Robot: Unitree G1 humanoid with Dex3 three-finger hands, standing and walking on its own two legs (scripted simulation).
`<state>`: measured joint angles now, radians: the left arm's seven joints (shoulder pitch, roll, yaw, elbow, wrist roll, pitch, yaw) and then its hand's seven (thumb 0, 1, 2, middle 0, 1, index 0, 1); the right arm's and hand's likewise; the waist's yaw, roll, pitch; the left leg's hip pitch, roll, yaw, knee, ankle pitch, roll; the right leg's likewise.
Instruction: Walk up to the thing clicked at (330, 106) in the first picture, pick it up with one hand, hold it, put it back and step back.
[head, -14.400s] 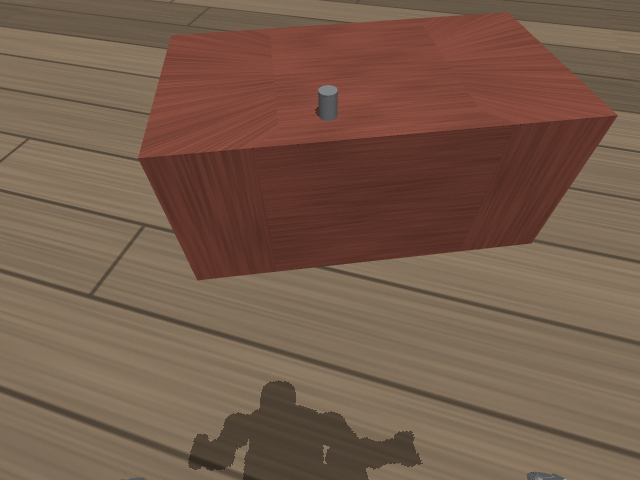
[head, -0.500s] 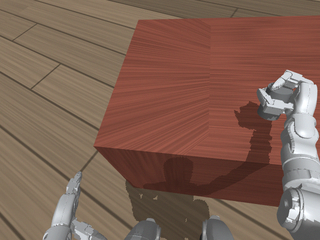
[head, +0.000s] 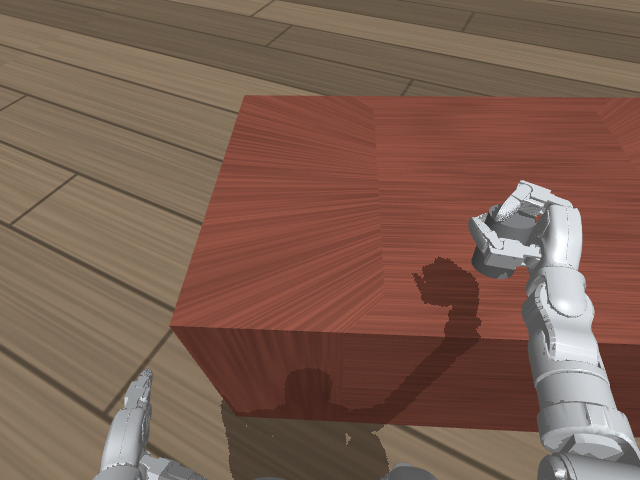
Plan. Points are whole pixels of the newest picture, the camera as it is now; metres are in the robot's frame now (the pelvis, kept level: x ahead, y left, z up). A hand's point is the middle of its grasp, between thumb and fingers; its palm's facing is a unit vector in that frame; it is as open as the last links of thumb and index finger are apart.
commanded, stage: lift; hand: right
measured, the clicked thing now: (501, 242) +0.38 -0.20 +0.08
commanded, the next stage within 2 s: hold in 0.52 s
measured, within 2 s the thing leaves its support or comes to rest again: neither
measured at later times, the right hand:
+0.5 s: hand (505, 235) +0.35 -0.17 +0.13, palm faces +0.20 +0.98 +0.00, open 5.1 cm
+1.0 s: hand (506, 233) +0.34 -0.17 +0.15, palm faces +0.19 +0.98 -0.01, open 5.1 cm
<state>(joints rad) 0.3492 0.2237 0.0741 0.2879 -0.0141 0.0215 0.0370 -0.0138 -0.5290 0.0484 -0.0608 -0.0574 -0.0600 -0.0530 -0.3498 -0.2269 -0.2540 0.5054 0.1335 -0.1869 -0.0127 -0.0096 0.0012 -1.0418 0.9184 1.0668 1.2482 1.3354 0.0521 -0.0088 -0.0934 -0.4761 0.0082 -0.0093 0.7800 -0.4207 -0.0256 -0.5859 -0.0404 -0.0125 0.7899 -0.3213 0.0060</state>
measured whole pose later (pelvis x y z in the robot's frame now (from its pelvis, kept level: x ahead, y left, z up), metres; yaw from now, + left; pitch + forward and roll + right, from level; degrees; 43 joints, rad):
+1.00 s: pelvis +0.00 +0.01 +0.02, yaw +0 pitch +0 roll +0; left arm 0.24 0.21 0.09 0.55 -0.02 -0.05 0.08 -0.01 -0.53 0.05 -0.06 -0.06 -0.06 -0.06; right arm -0.14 -0.17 -0.19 0.15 0.17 0.00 -0.03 -0.01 0.00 -1.04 0.92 1.07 1.25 1.34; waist 0.01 -0.03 -0.02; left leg -0.22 0.01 0.00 0.57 -0.34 -0.01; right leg -0.32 -0.03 -0.01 0.55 -0.22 0.02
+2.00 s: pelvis +0.01 +0.01 +0.03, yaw -1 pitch -2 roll +0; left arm 0.19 0.21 0.12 0.68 -0.01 -0.06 0.07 -0.01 -0.53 0.06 -0.06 -0.06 -0.06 -0.06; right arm -0.11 -0.16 -0.16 0.12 0.16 0.01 -0.04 -0.01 0.00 -1.04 0.91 1.08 1.25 1.34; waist 0.01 -0.03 0.00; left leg -0.15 0.02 0.00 0.48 -0.30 -0.01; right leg -0.25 -0.03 -0.02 0.47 -0.19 0.02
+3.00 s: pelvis +0.01 +0.01 +0.03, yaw -1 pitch -2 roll +0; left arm 0.18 0.21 0.11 0.67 -0.01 -0.06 0.08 -0.01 -0.54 0.06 -0.06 -0.06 -0.05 -0.06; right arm -0.11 -0.16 -0.16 0.14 0.16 -0.01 -0.04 -0.01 0.00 -1.05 0.91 1.08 1.25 1.34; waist 0.02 -0.03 0.00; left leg -0.14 0.01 0.00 0.47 -0.30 -0.01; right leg -0.23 -0.03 -0.01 0.45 -0.18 0.02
